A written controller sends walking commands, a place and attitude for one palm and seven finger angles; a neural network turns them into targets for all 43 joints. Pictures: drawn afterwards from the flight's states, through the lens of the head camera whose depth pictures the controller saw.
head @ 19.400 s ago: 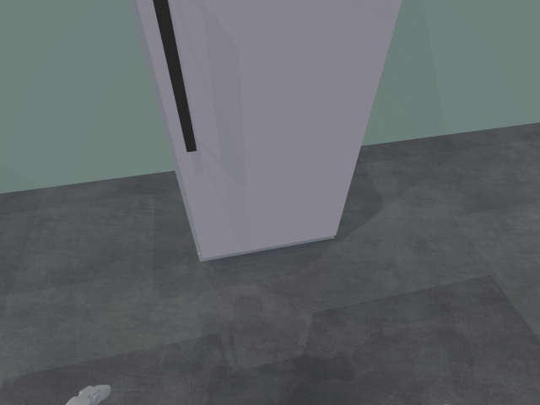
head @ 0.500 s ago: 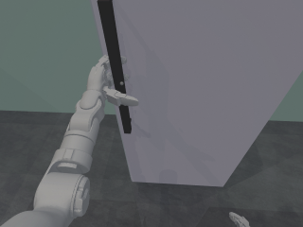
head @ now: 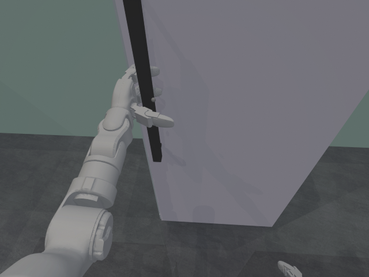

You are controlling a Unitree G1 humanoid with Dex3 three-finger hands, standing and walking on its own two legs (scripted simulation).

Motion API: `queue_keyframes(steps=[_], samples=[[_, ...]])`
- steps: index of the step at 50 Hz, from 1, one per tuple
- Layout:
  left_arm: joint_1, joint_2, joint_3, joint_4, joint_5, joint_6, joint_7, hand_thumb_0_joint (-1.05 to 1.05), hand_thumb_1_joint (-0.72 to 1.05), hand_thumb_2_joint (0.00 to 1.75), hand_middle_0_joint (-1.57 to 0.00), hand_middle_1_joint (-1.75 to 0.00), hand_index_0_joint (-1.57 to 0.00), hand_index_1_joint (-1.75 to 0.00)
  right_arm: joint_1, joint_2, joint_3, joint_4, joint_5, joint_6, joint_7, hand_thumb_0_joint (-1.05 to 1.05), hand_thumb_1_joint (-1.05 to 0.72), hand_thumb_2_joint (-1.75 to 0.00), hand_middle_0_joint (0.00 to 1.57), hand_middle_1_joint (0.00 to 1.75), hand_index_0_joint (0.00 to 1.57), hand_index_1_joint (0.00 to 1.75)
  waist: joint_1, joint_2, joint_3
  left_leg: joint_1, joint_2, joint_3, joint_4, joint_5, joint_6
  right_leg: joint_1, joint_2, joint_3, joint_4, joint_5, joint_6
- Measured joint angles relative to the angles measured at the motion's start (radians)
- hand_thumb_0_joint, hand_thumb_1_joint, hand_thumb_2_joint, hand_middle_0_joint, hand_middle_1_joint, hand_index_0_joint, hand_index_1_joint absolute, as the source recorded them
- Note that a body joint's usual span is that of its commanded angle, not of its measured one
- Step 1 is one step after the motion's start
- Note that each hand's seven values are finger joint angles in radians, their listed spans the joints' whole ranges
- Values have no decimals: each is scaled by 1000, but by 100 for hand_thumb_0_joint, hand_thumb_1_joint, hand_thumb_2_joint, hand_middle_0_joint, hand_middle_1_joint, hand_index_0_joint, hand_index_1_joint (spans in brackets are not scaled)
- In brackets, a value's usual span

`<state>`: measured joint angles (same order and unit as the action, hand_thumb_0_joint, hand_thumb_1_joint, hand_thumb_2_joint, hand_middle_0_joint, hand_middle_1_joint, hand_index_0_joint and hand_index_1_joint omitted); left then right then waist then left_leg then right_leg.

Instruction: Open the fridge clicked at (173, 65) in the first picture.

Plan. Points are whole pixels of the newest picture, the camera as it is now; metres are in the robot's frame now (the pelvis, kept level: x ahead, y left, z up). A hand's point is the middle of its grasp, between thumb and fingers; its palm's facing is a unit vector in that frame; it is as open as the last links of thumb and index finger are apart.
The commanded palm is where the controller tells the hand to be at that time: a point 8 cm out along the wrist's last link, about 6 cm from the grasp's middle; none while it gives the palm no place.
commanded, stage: slide the fingers in behind the handle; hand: left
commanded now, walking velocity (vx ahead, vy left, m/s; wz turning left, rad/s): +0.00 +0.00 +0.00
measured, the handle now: (150, 96) +0.49 +0.11 +0.15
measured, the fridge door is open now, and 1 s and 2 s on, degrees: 0 0 0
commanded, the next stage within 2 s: grip the handle and tug to test in 0.18 s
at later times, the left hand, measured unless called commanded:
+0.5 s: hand (154, 98) +0.44 +0.09 +0.18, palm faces -0.04 -1.00 -0.01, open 13.0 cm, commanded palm +0.41 +0.13 +0.18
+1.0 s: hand (153, 98) +0.44 +0.09 +0.18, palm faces -0.03 -1.00 -0.01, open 5.8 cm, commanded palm +0.41 +0.13 +0.18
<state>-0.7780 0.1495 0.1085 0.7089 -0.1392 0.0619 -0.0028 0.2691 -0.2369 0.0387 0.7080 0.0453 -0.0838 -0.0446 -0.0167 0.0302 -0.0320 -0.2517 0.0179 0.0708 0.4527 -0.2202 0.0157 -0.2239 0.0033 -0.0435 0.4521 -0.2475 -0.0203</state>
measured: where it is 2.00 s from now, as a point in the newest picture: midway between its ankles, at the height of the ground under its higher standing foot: outside the picture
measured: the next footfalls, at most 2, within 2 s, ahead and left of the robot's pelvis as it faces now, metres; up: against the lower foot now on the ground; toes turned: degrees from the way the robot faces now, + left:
none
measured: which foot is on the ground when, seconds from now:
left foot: down 0.00-1.00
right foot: down 0.00-1.00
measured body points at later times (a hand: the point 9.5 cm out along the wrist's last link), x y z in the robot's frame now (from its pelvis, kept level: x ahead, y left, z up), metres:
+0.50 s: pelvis +0.00 +0.00 +0.00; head +0.01 -0.01 +0.45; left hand +0.44 +0.14 +0.18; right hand +0.12 -0.24 -0.12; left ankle +0.01 +0.11 -0.74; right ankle -0.01 -0.11 -0.74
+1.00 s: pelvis +0.01 +0.00 +0.00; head +0.01 -0.02 +0.45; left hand +0.43 +0.14 +0.18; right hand +0.15 -0.24 -0.11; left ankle +0.01 +0.11 -0.74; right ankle -0.01 -0.11 -0.74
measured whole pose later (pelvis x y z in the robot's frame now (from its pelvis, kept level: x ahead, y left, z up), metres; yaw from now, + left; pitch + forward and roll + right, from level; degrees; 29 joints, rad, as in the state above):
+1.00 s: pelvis +0.01 +0.00 +0.00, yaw +0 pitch +1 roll +0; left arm -0.72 0.14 0.10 0.61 -0.14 0.11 0.01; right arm 0.26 -0.24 0.03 0.68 0.04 -0.05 -0.04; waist -0.01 0.03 -0.04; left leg -0.23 0.02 0.07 0.45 -0.24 0.01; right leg -0.20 0.01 -0.04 0.44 -0.26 -0.02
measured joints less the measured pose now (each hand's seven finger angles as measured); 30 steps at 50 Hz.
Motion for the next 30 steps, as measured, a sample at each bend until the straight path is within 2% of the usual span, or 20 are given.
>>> queue_keyframes(steps=[11, 19, 24, 30], samples=[[-21, -16, -22, 11, 3, -2, 23, -1, -50, 30, -30, -120, -28, -120, 2, 2, -1, 8, -2, -2, 4, 1, -91, -90, 20, 29, 20, 30, 6, 0, 3, -9, -6, -6, 10, -4, 4, -5, -6, -6, 7, -6, 4], [-27, -9, -15, 24, 4, 1, 16, -1, -47, 31, -30, -121, -29, -120, 3, 5, 0, 5, -3, 0, 3, 1, -91, -90, 20, 29, 20, 30, 0, -5, -2, -10, -5, -3, 9, -7, 4, -7, -5, -2, 6, -6, 4], [-15, -10, -14, 11, 4, -2, 19, -1, -35, 36, -31, -122, -29, -122, 7, 2, -3, 2, -3, 1, 7, 1, -91, -90, 20, 29, 20, 30, 0, -1, -3, -7, -4, -1, 9, -10, 3, -5, -4, 0, 6, -8, 4], [-2, -11, -15, -9, 4, 4, 21, -1, -13, 46, -33, -126, -31, -125, 8, 1, -5, 2, -3, 5, 8, 1, -91, -90, 20, 29, 20, 30, 3, 0, -3, -2, -3, -1, 6, -11, 2, -1, -3, 0, 4, -11, 3]])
